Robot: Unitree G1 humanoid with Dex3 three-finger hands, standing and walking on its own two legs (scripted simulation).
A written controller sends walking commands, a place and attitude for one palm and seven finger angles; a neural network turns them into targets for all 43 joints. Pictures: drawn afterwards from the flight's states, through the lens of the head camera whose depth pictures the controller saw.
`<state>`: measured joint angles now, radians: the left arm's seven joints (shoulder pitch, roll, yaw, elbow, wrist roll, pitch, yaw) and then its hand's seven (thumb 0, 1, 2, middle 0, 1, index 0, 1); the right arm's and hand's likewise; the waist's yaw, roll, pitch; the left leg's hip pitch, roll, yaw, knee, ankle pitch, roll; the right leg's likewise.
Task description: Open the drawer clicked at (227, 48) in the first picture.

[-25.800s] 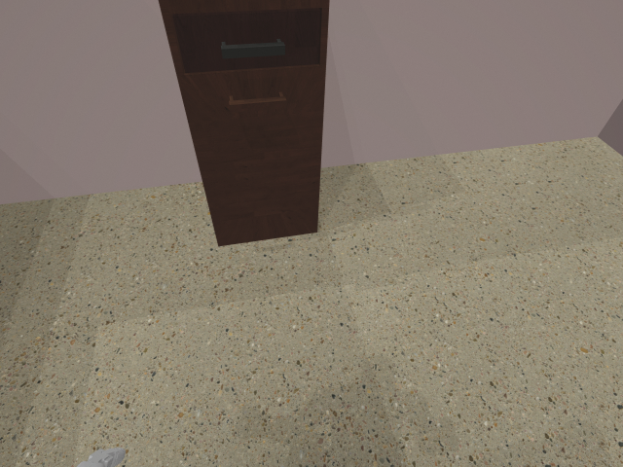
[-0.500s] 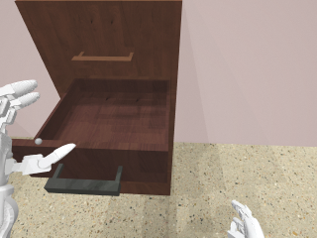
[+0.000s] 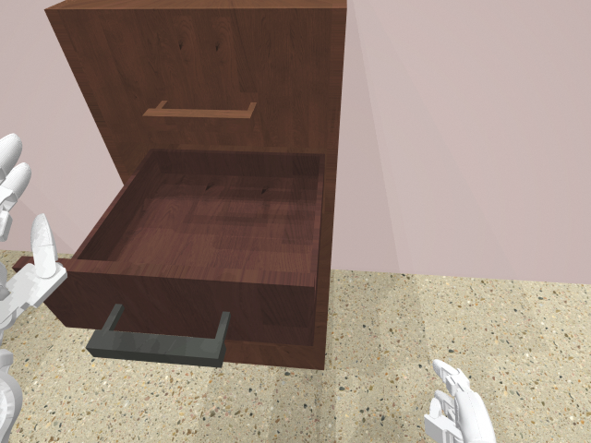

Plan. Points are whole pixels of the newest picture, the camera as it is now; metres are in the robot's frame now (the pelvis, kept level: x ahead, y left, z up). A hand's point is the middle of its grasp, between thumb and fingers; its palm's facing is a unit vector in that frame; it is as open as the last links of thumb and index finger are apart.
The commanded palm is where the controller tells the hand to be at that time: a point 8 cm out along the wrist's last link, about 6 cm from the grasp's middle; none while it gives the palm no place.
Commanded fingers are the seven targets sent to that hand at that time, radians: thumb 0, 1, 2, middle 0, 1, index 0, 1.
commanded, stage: draw the hand back to the body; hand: left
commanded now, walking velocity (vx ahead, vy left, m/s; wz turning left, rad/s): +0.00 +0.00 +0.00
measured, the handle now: (164, 331) +0.23 +0.21 +0.05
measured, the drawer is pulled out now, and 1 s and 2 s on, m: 0.30 0.30 0.30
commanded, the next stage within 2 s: step back with the hand held close in 0.02 s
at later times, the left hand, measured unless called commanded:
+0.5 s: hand (49, 290) +0.17 +0.25 +0.22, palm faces +0.37 -0.75 -0.55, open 7.4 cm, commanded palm +0.10 +0.30 +0.24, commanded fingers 0.00 0.90 0.90 -0.20 -0.30 -0.20 -0.30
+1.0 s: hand out of the picture +0.08 +0.28 +0.25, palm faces +0.52 -0.75 -0.41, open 7.4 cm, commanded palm +0.01 +0.32 +0.24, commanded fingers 0.00 0.90 0.90 -0.20 -0.30 -0.20 -0.30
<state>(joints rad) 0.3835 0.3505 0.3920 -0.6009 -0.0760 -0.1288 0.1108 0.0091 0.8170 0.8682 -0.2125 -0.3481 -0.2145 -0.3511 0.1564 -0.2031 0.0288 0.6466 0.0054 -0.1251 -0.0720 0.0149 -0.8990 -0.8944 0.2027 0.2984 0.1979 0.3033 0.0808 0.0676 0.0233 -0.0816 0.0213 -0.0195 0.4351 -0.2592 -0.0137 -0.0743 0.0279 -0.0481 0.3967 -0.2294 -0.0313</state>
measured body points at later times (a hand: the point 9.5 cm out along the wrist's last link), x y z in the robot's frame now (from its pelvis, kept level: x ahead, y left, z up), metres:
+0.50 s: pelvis -0.03 +0.02 -0.01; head +0.00 +0.02 +0.44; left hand +0.14 +0.28 +0.25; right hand +0.15 -0.23 -0.08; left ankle -0.01 +0.13 -0.74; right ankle +0.00 -0.10 -0.74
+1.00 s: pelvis -0.12 +0.03 -0.01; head -0.10 +0.06 +0.44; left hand +0.04 +0.32 +0.27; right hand +0.04 -0.20 -0.08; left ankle -0.03 +0.13 -0.74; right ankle -0.14 -0.11 -0.68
